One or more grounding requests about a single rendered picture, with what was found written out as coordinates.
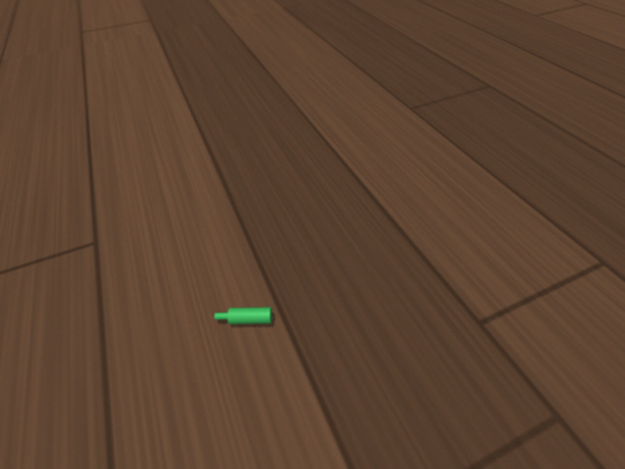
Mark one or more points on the bottle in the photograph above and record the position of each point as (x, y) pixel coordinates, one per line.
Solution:
(246, 315)

